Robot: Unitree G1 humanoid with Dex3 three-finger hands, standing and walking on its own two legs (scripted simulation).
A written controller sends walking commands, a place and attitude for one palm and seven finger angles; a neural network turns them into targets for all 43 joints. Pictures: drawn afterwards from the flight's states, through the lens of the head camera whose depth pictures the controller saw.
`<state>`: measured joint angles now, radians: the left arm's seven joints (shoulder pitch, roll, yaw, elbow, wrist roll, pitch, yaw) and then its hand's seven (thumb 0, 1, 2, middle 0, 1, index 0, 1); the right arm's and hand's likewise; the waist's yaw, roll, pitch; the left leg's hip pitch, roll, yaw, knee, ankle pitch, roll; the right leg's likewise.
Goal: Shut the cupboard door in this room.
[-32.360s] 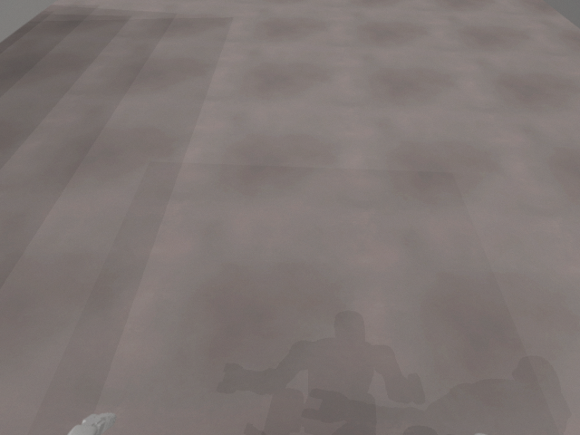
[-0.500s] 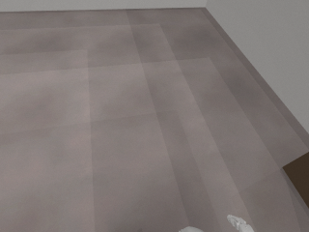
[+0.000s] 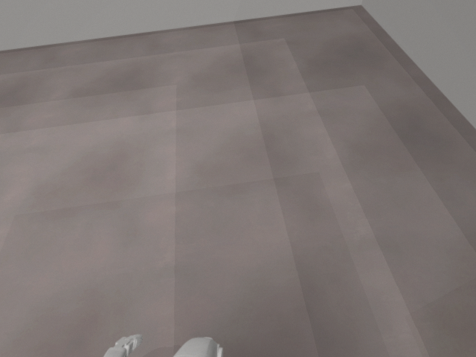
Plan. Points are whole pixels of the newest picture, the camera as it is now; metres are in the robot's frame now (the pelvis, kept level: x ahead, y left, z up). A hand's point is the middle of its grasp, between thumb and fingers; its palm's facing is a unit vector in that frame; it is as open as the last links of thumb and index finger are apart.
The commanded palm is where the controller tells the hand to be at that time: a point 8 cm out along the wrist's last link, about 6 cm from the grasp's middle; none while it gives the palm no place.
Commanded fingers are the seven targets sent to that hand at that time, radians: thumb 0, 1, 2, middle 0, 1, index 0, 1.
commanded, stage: turn or walk to find it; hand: left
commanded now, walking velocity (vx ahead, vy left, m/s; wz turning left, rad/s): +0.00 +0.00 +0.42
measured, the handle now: out of the picture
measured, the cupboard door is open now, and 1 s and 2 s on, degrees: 88 88 88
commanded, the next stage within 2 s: none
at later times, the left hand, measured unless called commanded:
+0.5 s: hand out of the picture -0.06 +0.27 -0.18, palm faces +0.28 -0.93 -0.24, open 7.4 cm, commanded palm none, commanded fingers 0.00 0.90 0.90 -0.20 -0.30 -0.20 -0.30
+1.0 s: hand out of the picture -0.01 +0.22 -0.15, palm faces +0.41 -0.87 -0.26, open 7.4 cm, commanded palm none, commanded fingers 0.00 0.90 0.90 -0.20 -0.30 -0.20 -0.30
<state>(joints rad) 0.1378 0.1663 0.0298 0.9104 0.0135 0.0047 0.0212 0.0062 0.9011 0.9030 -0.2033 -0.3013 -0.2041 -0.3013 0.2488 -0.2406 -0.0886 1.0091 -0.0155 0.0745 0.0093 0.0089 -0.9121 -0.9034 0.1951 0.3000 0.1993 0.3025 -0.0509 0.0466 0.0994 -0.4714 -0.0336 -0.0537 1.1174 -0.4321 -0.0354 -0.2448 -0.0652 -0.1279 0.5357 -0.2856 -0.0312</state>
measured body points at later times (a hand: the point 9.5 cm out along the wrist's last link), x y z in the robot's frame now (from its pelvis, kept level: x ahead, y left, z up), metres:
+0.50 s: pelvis -0.03 +0.05 +0.00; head +0.01 +0.09 +0.45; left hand -0.07 +0.32 -0.16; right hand +0.14 -0.17 -0.12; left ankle -0.06 +0.14 -0.74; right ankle -0.01 -0.10 -0.67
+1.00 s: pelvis -0.02 +0.01 +0.00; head +0.03 +0.00 +0.45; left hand -0.04 +0.27 -0.13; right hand +0.11 -0.21 -0.17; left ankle -0.11 +0.13 -0.65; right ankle +0.01 -0.08 -0.74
